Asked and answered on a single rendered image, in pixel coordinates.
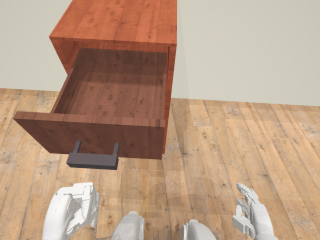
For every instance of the drawer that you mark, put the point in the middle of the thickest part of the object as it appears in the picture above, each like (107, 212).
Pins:
(109, 96)

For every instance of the robot right thigh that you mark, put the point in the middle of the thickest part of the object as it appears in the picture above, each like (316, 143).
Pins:
(196, 231)

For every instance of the left robot hand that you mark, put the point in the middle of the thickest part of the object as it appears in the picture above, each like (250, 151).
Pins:
(80, 201)

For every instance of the handle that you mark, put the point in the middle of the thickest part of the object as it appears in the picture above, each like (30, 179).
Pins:
(93, 161)

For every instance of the right robot hand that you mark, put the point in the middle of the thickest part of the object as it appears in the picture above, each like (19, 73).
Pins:
(256, 219)

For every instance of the cabinet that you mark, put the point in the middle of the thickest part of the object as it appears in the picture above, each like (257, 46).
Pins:
(132, 25)

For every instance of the robot left shin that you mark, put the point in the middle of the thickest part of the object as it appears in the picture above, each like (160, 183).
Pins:
(133, 212)

